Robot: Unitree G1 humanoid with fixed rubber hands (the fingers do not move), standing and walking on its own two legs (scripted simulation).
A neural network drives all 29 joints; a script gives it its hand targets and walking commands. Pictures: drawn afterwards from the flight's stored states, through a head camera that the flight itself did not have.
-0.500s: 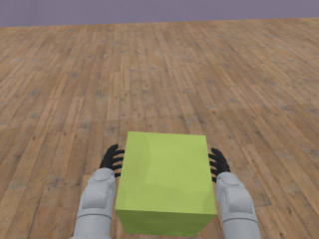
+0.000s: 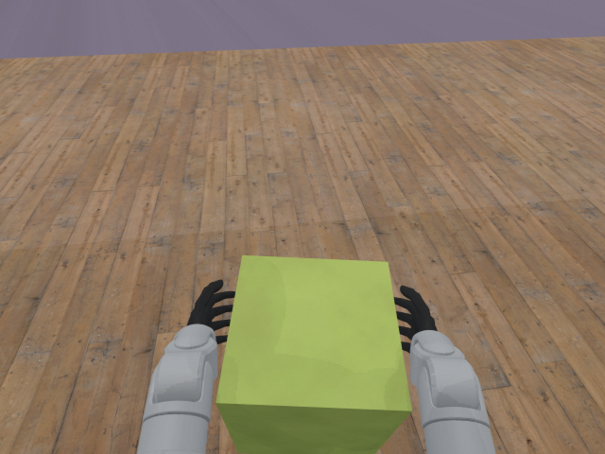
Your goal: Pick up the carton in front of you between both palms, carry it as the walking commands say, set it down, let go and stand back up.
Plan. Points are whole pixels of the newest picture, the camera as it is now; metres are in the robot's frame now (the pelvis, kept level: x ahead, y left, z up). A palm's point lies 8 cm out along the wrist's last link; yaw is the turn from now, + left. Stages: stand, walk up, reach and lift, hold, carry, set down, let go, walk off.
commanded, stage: carry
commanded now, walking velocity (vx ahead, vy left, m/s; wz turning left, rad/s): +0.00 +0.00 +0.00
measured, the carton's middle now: (309, 361) +0.28 +0.00 -0.04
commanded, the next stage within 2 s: hold in 0.58 s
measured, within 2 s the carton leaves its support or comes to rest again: neither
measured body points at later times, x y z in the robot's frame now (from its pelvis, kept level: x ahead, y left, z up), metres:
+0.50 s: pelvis -0.01 +0.00 +0.00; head -0.04 -0.01 +0.45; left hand +0.28 +0.15 +0.03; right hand +0.28 -0.16 +0.03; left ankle -0.04 +0.09 -0.73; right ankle +0.06 -0.11 -0.73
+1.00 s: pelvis -0.02 -0.01 +0.01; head -0.05 -0.03 +0.45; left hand +0.26 +0.16 +0.04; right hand +0.28 -0.14 +0.03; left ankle -0.04 +0.09 -0.73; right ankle +0.06 -0.12 -0.73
